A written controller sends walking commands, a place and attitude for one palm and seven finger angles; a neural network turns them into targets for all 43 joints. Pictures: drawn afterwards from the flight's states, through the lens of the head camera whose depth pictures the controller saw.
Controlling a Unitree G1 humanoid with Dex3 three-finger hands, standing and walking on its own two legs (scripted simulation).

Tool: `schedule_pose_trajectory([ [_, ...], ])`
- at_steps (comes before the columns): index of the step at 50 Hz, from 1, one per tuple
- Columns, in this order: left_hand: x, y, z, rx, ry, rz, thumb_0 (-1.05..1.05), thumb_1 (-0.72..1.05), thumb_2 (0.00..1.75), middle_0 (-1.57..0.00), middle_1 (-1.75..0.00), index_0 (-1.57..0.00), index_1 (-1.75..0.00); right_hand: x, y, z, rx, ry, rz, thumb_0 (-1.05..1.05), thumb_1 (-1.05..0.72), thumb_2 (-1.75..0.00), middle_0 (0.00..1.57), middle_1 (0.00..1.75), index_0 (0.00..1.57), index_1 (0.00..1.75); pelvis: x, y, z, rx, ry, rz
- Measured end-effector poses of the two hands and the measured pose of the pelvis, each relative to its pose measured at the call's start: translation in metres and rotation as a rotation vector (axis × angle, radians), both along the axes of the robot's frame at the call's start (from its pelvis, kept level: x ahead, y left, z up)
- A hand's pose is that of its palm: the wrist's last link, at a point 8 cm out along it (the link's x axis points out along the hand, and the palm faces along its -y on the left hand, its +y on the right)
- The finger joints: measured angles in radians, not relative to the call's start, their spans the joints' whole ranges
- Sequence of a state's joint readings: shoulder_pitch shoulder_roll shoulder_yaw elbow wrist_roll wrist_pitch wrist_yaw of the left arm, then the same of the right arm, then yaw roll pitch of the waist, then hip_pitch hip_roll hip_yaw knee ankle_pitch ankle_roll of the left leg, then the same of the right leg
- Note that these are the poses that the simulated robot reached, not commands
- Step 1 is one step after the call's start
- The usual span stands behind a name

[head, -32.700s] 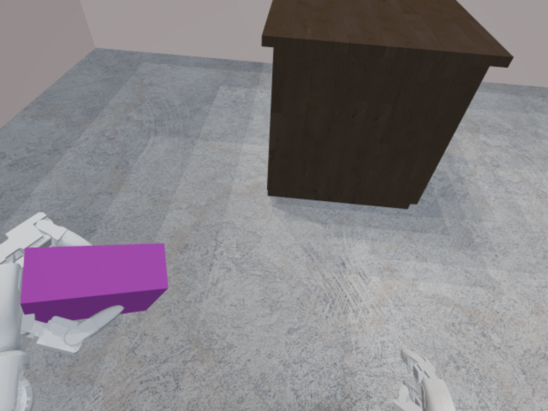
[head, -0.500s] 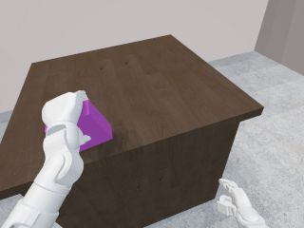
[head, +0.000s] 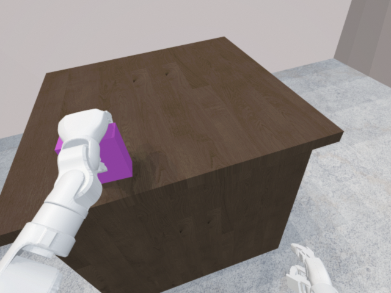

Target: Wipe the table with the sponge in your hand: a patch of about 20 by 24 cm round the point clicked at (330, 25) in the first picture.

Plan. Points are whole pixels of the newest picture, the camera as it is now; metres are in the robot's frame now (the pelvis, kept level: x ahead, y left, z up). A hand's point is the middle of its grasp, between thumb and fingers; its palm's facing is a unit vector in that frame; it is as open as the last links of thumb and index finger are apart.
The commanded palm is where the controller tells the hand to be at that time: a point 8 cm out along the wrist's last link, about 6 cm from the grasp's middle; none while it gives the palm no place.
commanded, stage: wipe forward along the middle lane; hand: left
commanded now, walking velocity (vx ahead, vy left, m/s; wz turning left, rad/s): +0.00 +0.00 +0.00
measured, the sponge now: (101, 162) +0.35 +0.26 +0.11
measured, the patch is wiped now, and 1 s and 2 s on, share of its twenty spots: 1.00 1.00 1.00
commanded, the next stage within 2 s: slide back across to the first lane in 1.20 s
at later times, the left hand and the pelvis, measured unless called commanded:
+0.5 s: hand (97, 132) +0.40 +0.27 +0.16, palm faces -0.03 +0.01 -1.00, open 9.5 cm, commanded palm +0.38 +0.28 +0.19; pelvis +0.00 +0.01 +0.00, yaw +0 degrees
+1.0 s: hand (96, 120) +0.44 +0.29 +0.16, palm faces -0.06 +0.02 -1.00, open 9.5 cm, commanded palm +0.42 +0.30 +0.18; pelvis +0.01 +0.02 +0.00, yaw +0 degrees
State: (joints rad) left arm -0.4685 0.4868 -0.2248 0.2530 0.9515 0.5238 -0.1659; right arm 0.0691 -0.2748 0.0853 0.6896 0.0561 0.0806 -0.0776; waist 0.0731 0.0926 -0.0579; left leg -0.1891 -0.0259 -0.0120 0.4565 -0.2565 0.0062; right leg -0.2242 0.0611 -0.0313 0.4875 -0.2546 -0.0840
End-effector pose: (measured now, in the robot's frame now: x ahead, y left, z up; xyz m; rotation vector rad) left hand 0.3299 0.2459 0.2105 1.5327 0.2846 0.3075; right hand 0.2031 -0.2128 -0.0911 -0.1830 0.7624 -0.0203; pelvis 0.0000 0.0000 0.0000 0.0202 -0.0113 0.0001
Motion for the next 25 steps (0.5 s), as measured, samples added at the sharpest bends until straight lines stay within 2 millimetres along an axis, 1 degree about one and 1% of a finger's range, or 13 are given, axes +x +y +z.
schedule_pose_trajectory([
  [9, 0.014, 0.005, 0.000, 0.015, 0.002, -0.015, -0.02, -0.49, 1.09, -0.79, -1.37, -0.82, -1.37, -0.021, -0.011, -0.011, -0.033, 0.065, -0.028, 0.01, -0.91, -0.90, 0.20, 0.30, 0.20, 0.30, -0.002, 0.003, 0.001, -0.003, 0.014, 0.009],
  [25, 0.049, 0.017, -0.001, 0.023, 0.043, -0.005, 0.00, -0.50, 1.10, -0.79, -1.38, -0.82, -1.37, -0.043, -0.017, -0.013, -0.066, 0.122, -0.084, 0.01, -0.91, -0.90, 0.20, 0.30, 0.20, 0.30, 0.000, 0.009, 0.002, -0.010, 0.047, 0.009],
])
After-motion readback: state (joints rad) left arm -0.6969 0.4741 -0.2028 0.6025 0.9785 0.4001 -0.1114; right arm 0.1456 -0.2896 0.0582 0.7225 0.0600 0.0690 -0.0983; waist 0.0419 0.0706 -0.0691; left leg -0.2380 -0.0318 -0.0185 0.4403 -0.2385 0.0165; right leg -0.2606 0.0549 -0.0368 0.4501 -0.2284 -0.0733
